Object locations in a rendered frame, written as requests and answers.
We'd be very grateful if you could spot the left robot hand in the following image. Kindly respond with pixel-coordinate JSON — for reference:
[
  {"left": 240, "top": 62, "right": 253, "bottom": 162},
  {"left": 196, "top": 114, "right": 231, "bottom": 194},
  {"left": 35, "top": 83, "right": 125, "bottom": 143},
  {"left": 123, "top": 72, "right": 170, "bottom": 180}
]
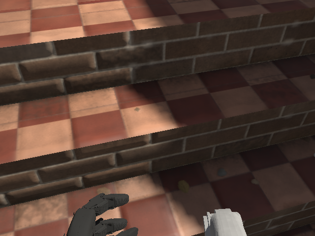
[{"left": 63, "top": 193, "right": 139, "bottom": 236}]

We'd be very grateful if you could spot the robot right thigh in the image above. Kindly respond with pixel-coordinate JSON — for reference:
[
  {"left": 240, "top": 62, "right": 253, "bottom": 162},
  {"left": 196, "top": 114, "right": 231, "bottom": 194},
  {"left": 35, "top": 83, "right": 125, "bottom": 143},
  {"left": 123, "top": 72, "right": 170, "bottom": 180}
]
[{"left": 203, "top": 208, "right": 247, "bottom": 236}]

